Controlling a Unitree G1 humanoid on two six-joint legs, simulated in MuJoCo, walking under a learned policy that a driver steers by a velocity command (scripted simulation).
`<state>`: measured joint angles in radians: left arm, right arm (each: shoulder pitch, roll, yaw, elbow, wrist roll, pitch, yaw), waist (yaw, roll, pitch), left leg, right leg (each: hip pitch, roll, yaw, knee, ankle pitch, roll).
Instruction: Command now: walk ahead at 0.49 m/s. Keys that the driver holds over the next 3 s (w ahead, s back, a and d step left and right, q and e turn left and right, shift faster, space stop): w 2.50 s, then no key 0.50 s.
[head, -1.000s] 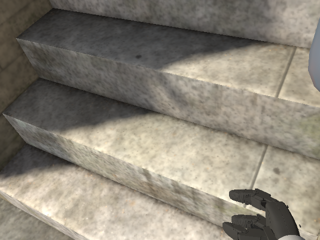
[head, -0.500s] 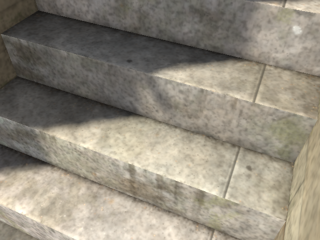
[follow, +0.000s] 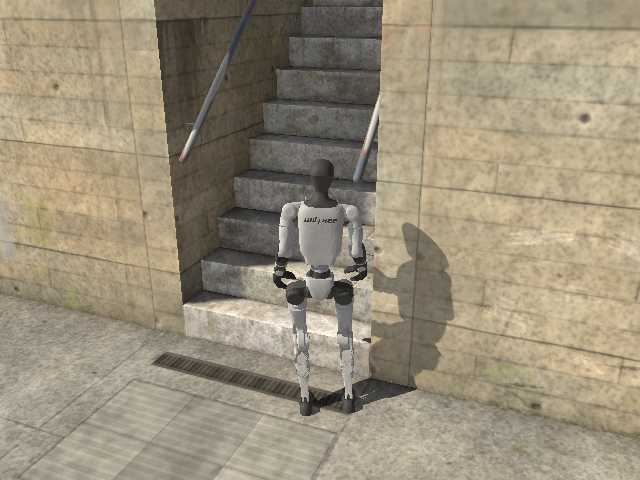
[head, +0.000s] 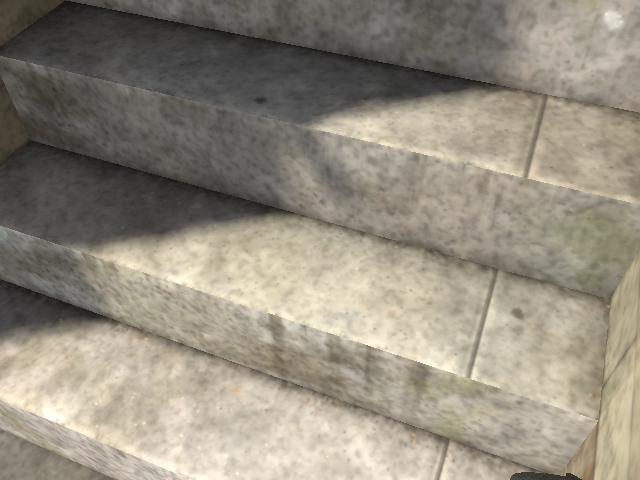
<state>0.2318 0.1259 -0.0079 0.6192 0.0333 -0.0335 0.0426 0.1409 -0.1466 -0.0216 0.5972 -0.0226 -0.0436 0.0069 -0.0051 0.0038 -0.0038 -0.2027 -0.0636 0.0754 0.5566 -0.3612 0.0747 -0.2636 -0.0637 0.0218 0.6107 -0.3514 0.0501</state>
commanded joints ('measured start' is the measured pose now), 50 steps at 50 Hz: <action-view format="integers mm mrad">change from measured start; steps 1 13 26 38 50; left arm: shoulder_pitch -27 -114 -144 -124 -119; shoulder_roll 60 42 47 46 35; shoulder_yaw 13 -2 8 8 3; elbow -84 -106 -95 -76 -65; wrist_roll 0 -2 6 7 3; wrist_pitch -13 -29 -25 -25 -25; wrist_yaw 3 15 0 -4 -5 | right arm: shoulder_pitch -51 -103 -116 -102 -106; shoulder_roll -71 -32 -18 -17 -17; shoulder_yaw -19 9 2 1 1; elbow -96 -89 -104 -109 -113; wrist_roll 2 10 -5 -3 -5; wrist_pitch -17 -24 -33 -39 -35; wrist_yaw -3 -15 -4 -1 4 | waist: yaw -3 -3 -2 3 3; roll -12 -15 -12 -8 -2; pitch -77 -146 -74 -98 -99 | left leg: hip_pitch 63 89 11 28 43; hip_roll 102 133 121 122 128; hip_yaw -102 -102 -109 -112 -115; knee -68 -117 -169 -161 -166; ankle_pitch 497 577 277 350 413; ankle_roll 16 -19 -18 -17 -18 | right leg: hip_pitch -5 84 43 56 53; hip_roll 20 -27 -13 -8 -8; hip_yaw -24 19 16 5 -2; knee -37 -146 -193 -177 -188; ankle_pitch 245 432 214 254 257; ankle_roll -44 -31 -26 -18 -12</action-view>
